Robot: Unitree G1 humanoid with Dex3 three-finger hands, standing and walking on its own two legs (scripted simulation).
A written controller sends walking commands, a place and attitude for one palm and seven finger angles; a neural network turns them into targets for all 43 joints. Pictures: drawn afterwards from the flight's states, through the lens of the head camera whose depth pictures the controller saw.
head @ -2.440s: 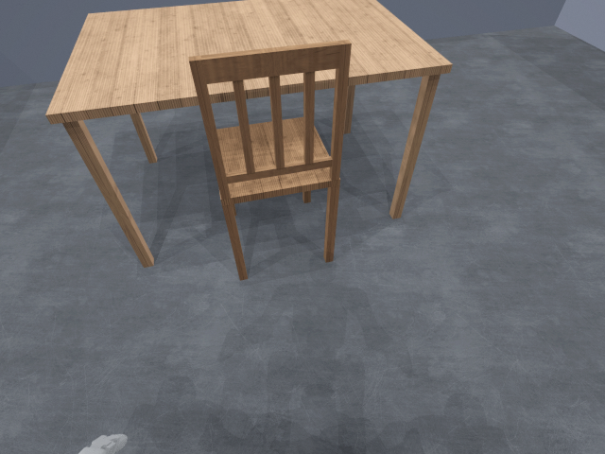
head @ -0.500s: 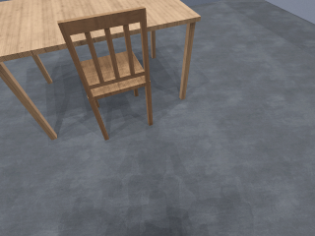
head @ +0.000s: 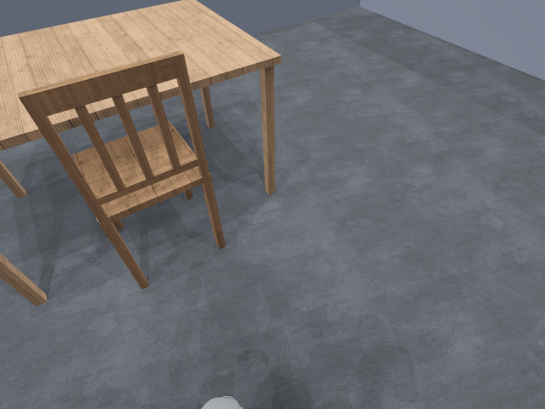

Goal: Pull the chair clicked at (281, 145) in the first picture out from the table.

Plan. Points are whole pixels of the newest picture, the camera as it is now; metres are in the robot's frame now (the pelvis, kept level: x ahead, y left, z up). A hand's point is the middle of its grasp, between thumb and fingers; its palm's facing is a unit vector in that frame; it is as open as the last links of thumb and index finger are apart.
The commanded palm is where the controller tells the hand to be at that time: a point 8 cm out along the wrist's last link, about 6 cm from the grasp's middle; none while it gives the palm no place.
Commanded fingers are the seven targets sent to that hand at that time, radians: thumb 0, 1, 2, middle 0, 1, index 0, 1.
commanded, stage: walk to a spot facing it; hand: left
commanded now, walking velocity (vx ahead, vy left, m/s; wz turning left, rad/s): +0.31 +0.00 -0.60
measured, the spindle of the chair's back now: (134, 139) +0.77 +0.51 -0.10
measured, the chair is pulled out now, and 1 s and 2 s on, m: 0.00 0.00 0.00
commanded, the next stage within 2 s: turn to face it in 2.00 s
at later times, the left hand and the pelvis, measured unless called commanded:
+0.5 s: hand (182, 315) +0.31 +0.24 -0.18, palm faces -0.30 -0.94 -0.18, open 7.4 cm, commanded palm none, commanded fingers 0.00 0.90 0.90 -0.20 -0.30 -0.20 -0.30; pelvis +0.16 +0.07 -0.01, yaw -19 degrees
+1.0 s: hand (240, 266) +0.43 +0.13 -0.16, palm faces -0.54 -0.81 -0.25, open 7.4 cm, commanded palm none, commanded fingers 0.00 0.90 0.90 -0.20 -0.30 -0.20 -0.30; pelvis +0.24 +0.02 -0.01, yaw -36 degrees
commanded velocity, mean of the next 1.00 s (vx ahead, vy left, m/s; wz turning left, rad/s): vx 0.12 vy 0.00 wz -0.60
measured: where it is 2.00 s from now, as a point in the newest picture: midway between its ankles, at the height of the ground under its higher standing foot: (298, 388)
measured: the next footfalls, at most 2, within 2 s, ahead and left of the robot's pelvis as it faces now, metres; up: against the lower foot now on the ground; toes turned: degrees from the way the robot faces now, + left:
left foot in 0.14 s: +0.14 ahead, +0.15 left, +0.00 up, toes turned -5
right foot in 0.68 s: +0.30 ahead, -0.07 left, +0.00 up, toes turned -33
